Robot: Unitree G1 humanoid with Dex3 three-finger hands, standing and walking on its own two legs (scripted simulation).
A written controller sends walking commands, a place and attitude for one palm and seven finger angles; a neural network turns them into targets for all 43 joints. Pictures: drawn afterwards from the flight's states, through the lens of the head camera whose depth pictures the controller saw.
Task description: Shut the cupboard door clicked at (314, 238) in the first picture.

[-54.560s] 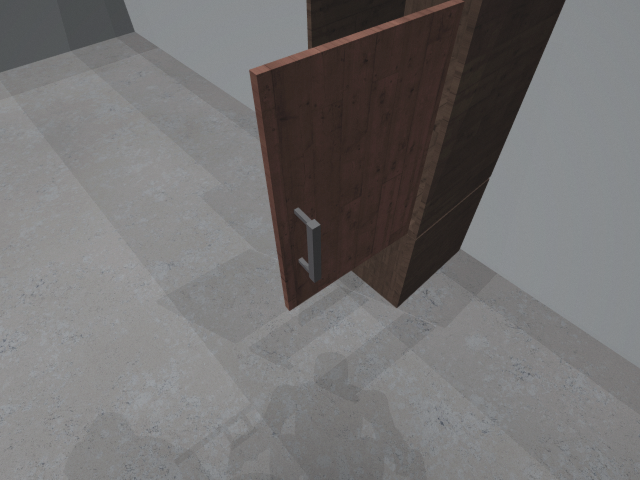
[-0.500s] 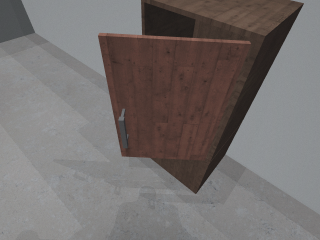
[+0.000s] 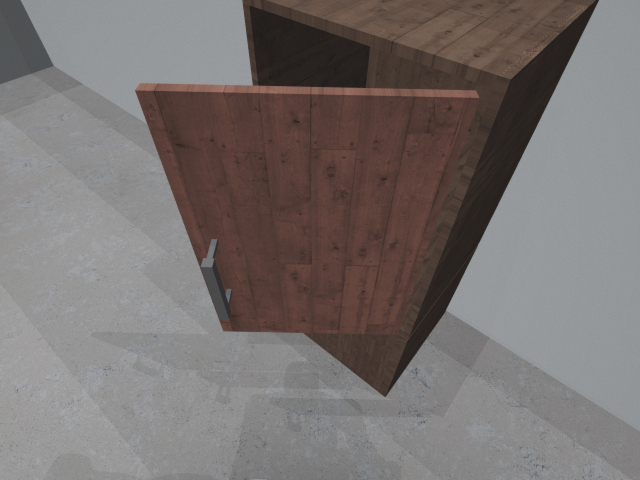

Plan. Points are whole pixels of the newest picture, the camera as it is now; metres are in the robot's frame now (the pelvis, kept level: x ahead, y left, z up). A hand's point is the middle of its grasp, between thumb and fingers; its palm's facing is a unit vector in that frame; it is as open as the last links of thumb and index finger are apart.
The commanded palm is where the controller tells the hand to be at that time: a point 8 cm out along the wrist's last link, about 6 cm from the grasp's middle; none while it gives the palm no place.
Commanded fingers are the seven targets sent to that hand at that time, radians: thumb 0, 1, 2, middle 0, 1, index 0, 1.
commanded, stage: come to a stop and stand still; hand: left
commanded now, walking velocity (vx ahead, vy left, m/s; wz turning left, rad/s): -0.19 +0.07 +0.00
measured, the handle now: (219, 281) +0.45 +0.22 -0.10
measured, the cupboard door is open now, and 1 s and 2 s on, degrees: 39 39 39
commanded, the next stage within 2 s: look again from close up in 0.88 s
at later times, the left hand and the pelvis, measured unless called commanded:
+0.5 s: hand out of the picture +0.00 +0.20 -0.18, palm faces +0.01 -0.98 -0.21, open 7.4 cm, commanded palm none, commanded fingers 0.00 0.90 0.90 -0.20 -0.30 -0.20 -0.30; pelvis -0.02 +0.02 +0.00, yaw -1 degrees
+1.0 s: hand out of the picture -0.07 +0.19 -0.18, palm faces +0.02 -0.99 -0.16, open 7.4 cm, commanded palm none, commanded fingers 0.00 0.90 0.90 -0.20 -0.30 -0.20 -0.30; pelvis -0.03 +0.04 +0.00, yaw -1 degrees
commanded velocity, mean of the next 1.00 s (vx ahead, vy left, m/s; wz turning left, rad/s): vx -0.03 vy -0.01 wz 0.00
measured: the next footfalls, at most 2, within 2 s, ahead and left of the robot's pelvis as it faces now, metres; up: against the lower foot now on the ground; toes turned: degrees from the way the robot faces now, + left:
left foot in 0.06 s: +0.10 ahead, +0.11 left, +0.00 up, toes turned +4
